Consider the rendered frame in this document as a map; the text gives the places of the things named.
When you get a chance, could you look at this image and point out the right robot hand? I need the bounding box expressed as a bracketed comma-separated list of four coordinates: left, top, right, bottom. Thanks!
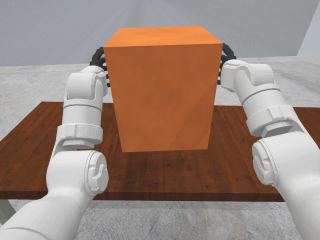
[217, 43, 237, 85]

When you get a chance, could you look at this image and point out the right robot upper arm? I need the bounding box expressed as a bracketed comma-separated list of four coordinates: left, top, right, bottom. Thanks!
[252, 130, 320, 240]

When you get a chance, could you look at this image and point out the left robot upper arm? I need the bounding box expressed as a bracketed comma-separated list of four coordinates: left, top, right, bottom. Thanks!
[0, 150, 109, 240]

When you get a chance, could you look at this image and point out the left robot hand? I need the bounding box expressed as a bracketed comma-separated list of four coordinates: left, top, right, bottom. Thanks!
[89, 47, 110, 87]

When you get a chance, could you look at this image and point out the left robot forearm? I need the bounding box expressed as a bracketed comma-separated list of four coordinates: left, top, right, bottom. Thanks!
[46, 65, 108, 190]

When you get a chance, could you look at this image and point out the table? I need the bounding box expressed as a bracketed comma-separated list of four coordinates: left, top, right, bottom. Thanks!
[0, 101, 320, 225]

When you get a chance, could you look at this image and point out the right robot forearm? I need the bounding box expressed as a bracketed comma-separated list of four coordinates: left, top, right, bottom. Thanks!
[220, 59, 320, 156]

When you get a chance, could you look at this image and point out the carton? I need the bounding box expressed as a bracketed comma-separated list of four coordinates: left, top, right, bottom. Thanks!
[103, 25, 223, 153]

